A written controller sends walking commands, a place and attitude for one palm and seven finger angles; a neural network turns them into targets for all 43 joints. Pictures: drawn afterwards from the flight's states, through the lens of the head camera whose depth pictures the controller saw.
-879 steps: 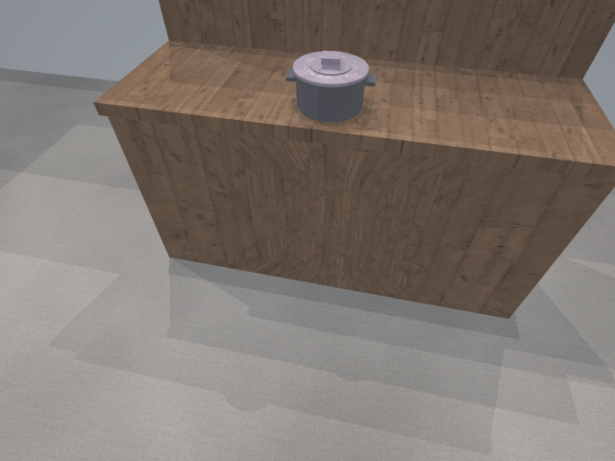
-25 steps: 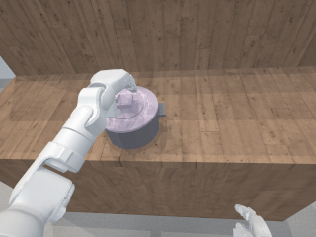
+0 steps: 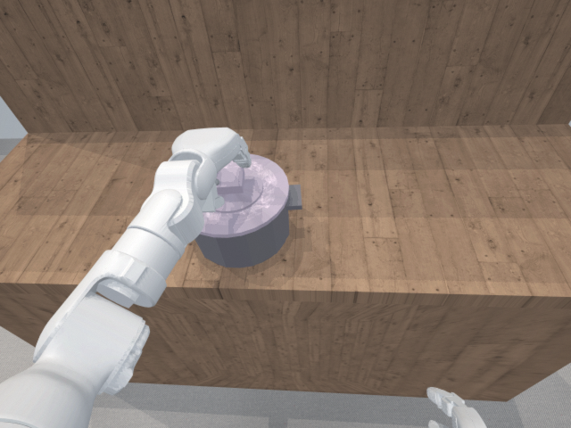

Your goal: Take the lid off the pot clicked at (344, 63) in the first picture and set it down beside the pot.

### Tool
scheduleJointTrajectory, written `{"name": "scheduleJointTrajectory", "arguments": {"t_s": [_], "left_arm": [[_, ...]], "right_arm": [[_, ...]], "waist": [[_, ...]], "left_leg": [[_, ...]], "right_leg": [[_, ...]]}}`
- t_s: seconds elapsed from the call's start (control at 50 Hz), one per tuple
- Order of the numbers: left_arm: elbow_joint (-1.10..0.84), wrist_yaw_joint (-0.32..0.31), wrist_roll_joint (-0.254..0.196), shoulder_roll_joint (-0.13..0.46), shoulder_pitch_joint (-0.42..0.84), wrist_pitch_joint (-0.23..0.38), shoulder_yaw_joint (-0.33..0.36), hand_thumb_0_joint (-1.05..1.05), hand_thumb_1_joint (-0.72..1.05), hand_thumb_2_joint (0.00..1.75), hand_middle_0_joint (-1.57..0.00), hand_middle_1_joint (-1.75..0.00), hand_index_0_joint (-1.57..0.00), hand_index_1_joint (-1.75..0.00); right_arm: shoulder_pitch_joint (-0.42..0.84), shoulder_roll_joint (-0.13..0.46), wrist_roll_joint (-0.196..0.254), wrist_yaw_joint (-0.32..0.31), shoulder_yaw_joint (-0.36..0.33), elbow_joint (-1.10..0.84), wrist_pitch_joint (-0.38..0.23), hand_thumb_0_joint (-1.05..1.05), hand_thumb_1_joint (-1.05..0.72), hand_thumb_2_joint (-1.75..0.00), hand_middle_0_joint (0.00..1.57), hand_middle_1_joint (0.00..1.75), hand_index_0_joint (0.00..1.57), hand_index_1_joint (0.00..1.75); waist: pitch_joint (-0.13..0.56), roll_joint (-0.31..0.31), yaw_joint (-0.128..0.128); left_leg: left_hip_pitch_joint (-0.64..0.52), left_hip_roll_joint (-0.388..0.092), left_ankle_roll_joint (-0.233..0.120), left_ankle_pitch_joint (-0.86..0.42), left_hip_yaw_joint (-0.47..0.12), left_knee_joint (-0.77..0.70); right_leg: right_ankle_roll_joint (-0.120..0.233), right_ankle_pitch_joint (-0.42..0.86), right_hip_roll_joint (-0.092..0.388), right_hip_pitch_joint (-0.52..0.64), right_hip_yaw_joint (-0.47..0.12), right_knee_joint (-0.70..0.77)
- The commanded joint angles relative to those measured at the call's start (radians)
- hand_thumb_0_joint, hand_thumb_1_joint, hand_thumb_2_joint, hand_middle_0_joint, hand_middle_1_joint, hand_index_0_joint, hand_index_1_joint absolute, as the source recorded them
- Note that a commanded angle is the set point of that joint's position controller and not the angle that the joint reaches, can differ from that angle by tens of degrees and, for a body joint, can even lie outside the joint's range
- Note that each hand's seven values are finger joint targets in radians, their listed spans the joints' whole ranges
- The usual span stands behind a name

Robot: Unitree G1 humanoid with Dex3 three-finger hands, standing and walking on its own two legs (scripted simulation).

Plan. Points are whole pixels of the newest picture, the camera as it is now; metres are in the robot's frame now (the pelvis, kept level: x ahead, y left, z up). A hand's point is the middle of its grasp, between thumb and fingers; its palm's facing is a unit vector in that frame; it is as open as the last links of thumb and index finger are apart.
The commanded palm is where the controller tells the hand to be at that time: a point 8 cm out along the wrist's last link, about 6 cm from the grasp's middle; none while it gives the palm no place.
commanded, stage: lower the open fingers around the knob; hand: left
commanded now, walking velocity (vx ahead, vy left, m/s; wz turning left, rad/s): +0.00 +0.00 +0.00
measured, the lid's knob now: (229, 180) +0.48 +0.11 +0.09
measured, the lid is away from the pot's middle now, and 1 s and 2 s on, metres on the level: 0.00 0.01 0.00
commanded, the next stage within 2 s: close the fingers and squeeze the knob in 0.34 s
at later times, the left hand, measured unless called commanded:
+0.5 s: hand (226, 186) +0.44 +0.10 +0.11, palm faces -0.29 -0.04 -0.96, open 10.2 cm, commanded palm +0.42 +0.11 +0.17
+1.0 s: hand (226, 190) +0.43 +0.10 +0.11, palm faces -0.25 -0.06 -0.97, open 8.8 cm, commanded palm +0.41 +0.11 +0.17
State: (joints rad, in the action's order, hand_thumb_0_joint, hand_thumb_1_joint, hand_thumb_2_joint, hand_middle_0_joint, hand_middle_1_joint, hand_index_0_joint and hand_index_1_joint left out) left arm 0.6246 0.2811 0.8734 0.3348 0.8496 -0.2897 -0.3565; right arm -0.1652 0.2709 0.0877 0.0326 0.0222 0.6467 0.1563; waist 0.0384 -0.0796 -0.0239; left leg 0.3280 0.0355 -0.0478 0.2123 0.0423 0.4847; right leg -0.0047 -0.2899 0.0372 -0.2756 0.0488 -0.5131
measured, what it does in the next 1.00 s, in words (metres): stands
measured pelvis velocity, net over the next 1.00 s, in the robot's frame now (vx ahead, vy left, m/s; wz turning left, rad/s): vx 0.01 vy -0.01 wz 0.00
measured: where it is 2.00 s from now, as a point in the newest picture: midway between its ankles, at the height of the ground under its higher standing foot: outside the picture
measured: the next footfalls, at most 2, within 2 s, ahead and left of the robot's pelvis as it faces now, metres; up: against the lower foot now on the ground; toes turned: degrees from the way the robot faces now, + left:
none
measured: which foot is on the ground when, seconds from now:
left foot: down 0.00-1.00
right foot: down 0.00-1.00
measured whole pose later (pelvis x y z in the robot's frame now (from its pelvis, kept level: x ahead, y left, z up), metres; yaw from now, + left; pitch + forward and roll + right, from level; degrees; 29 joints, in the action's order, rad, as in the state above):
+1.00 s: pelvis +0.01 -0.01 +0.00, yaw +0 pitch +4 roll +0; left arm 0.51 0.26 0.86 0.34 0.75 -0.31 -0.37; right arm -0.10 0.26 0.09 0.06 0.02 0.62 0.16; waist 0.04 -0.10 -0.02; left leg 0.32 0.03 -0.04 0.24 0.04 0.49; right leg 0.00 -0.31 0.03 -0.27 0.05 -0.51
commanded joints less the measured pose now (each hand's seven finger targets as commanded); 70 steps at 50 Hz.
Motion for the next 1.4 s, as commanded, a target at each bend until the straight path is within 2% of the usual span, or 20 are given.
{"name": "scheduleJointTrajectory", "arguments": {"t_s": [0.0, 0.02, 0.1, 0.18, 0.28, 0.32, 0.42, 0.44, 0.46, 0.5, 0.62, 0.64, 0.7, 0.94, 1.02, 1.08, 1.18, 1.26, 1.3, 1.38], "left_arm": [[-0.073, -0.013, 0.014, 0.122, 0.388, -0.004, 0.062, 0.0, -0.32, 1.46, -0.83, -0.08, -0.83, -0.08], [-0.085, -0.016, 0.018, 0.13, 0.39, -0.003, 0.064, 0.0, -0.32, 1.46, -0.83, -0.08, -0.83, -0.08], [-0.012, -0.013, 0.012, 0.098, 0.393, -0.006, 0.043, 0.0, -0.32, 1.46, -0.83, -0.08, -0.83, -0.08], [0.005, -0.014, 0.017, 0.077, 0.393, -0.015, 0.025, 0.0, -0.32, 1.46, -0.83, -0.08, -0.83, -0.08], [0.011, -0.014, 0.012, 0.143, 0.443, -0.006, 0.075, 0.0, -0.32, 1.46, -0.83, -0.08, -0.83, -0.08], [-0.099, -0.016, 0.012, 0.144, 0.494, 0.014, 0.074, 0.0, -0.32, 1.46, -0.83, -0.08, -0.83, -0.08], [-0.112, -0.031, 0.002, 0.179, 0.415, 0.035, 0.119, 0.0, -0.32, 1.46, -0.83, -0.08, -0.83, -0.08], [-0.099, -0.036, 0.006, 0.179, 0.409, 0.03, 0.119, 0.0, -0.22, 1.23, -0.8, -0.08, -0.8, -0.08], [-0.105, -0.037, 0.006, 0.151, 0.394, 0.027, 0.099, 0.0, -0.21, 1.23, -0.81, -0.08, -0.81, -0.08], [-0.155, -0.041, 0.002, 0.139, 0.41, 0.029, 0.088, 0.0, -0.19, 1.22, -0.74, -0.26, -0.74, -0.26], [-0.238, -0.055, 0.01, 0.207, 0.401, 0.021, 0.134, 0.0, -0.12, 1.21, -0.67, -0.51, -0.67, -0.51], [-0.24, -0.054, 0.013, 0.177, 0.373, 0.016, 0.111, 0.0, -0.11, 1.2, -0.67, -0.54, -0.67, -0.54], [-0.262, -0.051, 0.009, 0.144, 0.338, 0.01, 0.091, 0.0, -0.08, 1.19, -0.66, -0.62, -0.66, -0.62], [-0.289, -0.046, 0.008, 0.175, 0.321, -0.022, 0.106, 0.0, 0.08, 1.1, -0.67, -0.82, -0.67, -0.82], [-0.292, -0.039, 0.01, 0.151, 0.32, -0.019, 0.085, 0.0, 0.13, 1.06, -0.69, -0.86, -0.69, -0.86], [-0.234, -0.042, 0.016, 0.179, 0.316, -0.026, 0.105, 0.0, 0.12, 1.12, -0.65, -0.78, -0.71, -0.82], [-0.286, -0.042, 0.026, 0.172, 0.341, -0.018, 0.096, 0.0, 0.16, 1.16, -0.62, -0.75, -0.75, -0.83], [-0.23, -0.04, 0.021, 0.14, 0.357, -0.025, 0.07, 0.0, 0.21, 1.18, -0.63, -0.75, -0.79, -0.85], [-0.236, -0.043, 0.008, 0.182, 0.381, -0.024, 0.113, 0.0, 0.24, 1.19, -0.63, -0.75, -0.81, -0.86], [-0.197, -0.041, 0.012, 0.182, 0.378, -0.025, 0.107, 0.0, 0.3, 1.2, -0.65, -0.77, -0.86, -0.88]], "right_arm": [[0.092, 0.106, -0.001, -0.009, -0.035, -0.147, -0.031, 0.0, -0.9, -0.9, 0.2, 0.3, 0.2, 0.3], [0.092, 0.103, -0.002, -0.01, -0.035, -0.151, -0.031, 0.0, -0.9, -0.9, 0.2, 0.3, 0.2, 0.3], [0.083, 0.103, 0.001, -0.016, -0.03, -0.141, -0.026, 0.0, -0.9, -0.9, 0.2, 0.3, 0.2, 0.3], [0.084, 0.096, 0.002, -0.015, -0.028, -0.145, -0.028, 0.0, -0.9, -0.9, 0.2, 0.3, 0.2, 0.3], [0.076, 0.102, -0.002, -0.028, -0.025, -0.144, -0.031, 0.0, -0.9, -0.9, 0.2, 0.3, 0.2, 0.3], [0.081, 0.098, -0.009, -0.025, -0.033, -0.157, -0.034, 0.0, -0.9, -0.9, 0.2, 0.3, 0.2, 0.3], [0.067, 0.099, -0.009, -0.022, -0.036, -0.158, -0.041, 0.0, -0.9, -0.9, 0.2, 0.3, 0.2, 0.3], [0.069, 0.099, -0.006, -0.02, -0.037, -0.153, -0.04, 0.0, -0.9, -0.9, 0.2, 0.3, 0.2, 0.3], [0.07, 0.099, -0.003, -0.019, -0.038, -0.151, -0.041, 0.0, -0.9, -0.9, 0.2, 0.3, 0.2, 0.3], [0.077, 0.1, -0.007, -0.014, -0.041, -0.157, -0.04, 0.0, -0.9, -0.9, 0.2, 0.3, 0.2, 0.3], [0.092, 0.1, -0.004, -0.007, -0.04, -0.158, -0.041, 0.0, -0.9, -0.9, 0.2, 0.3, 0.2, 0.3], [0.096, 0.094, -0.003, -0.004, -0.042, -0.162, -0.044, 0.0, -0.9, -0.9, 0.2, 0.3, 0.2, 0.3], [0.103, 0.094, -0.002, 0.009, -0.044, -0.166, -0.042, 0.0, -0.9, -0.9, 0.2, 0.3, 0.2, 0.3], [0.151, 0.086, 0.003, 0.016, -0.03, -0.172, -0.027, 0.0, -0.9, -0.9, 0.2, 0.3, 0.2, 0.3], [0.157, 0.084, 0.002, 0.017, -0.029, -0.174, -0.022, 0.0, -0.9, -0.9, 0.2, 0.3, 0.2, 0.3], [0.154, 0.087, 0.006, 0.009, -0.02, -0.167, -0.02, 0.0, -0.9, -0.9, 0.2, 0.3, 0.2, 0.3], [0.154, 0.082, 0.004, 0.008, -0.025, -0.175, -0.023, 0.0, -0.9, -0.9, 0.2, 0.3, 0.2, 0.3], [0.138, 0.084, 0.006, 0.006, -0.026, -0.16, -0.017, 0.0, -0.9, -0.9, 0.2, 0.3, 0.2, 0.3], [0.132, 0.093, 0.001, 0.0, -0.031, -0.161, -0.02, 0.0, -0.9, -0.9, 0.2, 0.3, 0.2, 0.3], [0.12, 0.094, 0.003, -0.011, -0.026, -0.153, -0.03, 0.0, -0.9, -0.9, 0.2, 0.3, 0.2, 0.3]], "waist": [[0.257, 0.134, -0.023], [0.293, 0.137, -0.019], [0.243, 0.169, -0.032], [0.251, 0.138, -0.028], [0.269, 0.14, -0.025], [0.333, 0.112, -0.025], [0.34, 0.135, -0.015], [0.313, 0.144, -0.015], [0.306, 0.149, -0.018], [0.321, 0.131, -0.018], [0.375, 0.1, -0.006], [0.381, 0.092, -0.006], [0.384, 0.103, -0.008], [0.377, 0.128, 0.001], [0.374, 0.125, -0.004], [0.336, 0.132, -0.002], [0.385, 0.089, -0.001], [0.343, 0.105, -0.015], [0.351, 0.13, -0.012], [0.366, 0.119, -0.009]], "left_leg": [[-0.18, -0.002, -0.011, -0.13, -0.051, -0.04], [-0.192, -0.001, -0.013, -0.137, -0.047, -0.041], [-0.159, -0.004, -0.012, -0.103, -0.046, -0.043], [-0.176, 0.001, -0.011, -0.108, -0.049, -0.042], [-0.163, 0.002, -0.016, -0.096, -0.042, -0.048], [-0.206, -0.001, -0.021, -0.143, -0.047, -0.044], [-0.209, -0.004, -0.025, -0.212, -0.044, -0.039], [-0.198, -0.005, -0.024, -0.197, -0.044, -0.041], [-0.204, -0.006, -0.024, -0.213, -0.04, -0.039], [-0.214, -0.006, -0.026, -0.245, -0.045, -0.033], [-0.236, -0.006, -0.025, -0.297, -0.045, -0.023], [-0.251, -0.003, -0.026, -0.315, -0.046, -0.015], [-0.256, -0.008, -0.025, -0.377, -0.054, 0.0], [-0.227, -0.001, -0.02, -0.348, -0.047, 0.006], [-0.227, -0.004, -0.017, -0.345, -0.045, 0.008], [-0.196, -0.001, -0.013, -0.299, -0.042, -0.001], [-0.234, -0.003, -0.016, -0.336, -0.051, 0.006], [-0.215, -0.005, -0.015, -0.287, -0.047, -0.002], [-0.199, -0.002, -0.021, -0.26, -0.049, -0.006], [-0.207, 0.003, -0.021, -0.251, -0.043, -0.013]], "right_leg": [[0.043, 0.225, -0.045, -0.023, 0.014, 0.062], [0.039, 0.232, -0.047, -0.003, 0.01, 0.058], [0.038, 0.205, -0.045, -0.032, 0.011, 0.069], [0.041, 0.203, -0.05, -0.037, 0.015, 0.058], [0.037, 0.217, -0.046, -0.005, 0.004, 0.062], [0.041, 0.26, -0.043, 0.02, -0.002, 0.059], [0.039, 0.339, -0.045, 0.059, -0.003, 0.061], [0.039, 0.33, -0.046, 0.048, -0.001, 0.062], [0.038, 0.343, -0.047, 0.039, 0.002, 0.061], [0.043, 0.36, -0.043, 0.04, 0.001, 0.062], [0.041, 0.416, -0.044, 0.081, -0.003, 0.046], [0.041, 0.426, -0.046, 0.073, -0.004, 0.042], [0.042, 0.453, -0.044, 0.063, 0.001, 0.037], [0.038, 0.482, -0.043, 0.092, 0.001, 0.023], [0.037, 0.471, -0.043, 0.082, 0.001, 0.023], [0.036, 0.448, -0.043, 0.074, 0.003, 0.027], [0.04, 0.446, -0.043, 0.076, 0.001, 0.023], [0.038, 0.408, -0.047, 0.047, 0.006, 0.034], [0.042, 0.396, -0.042, 0.066, 0.002, 0.039], [0.037, 0.408, -0.042, 0.077, -0.001, 0.039]]}}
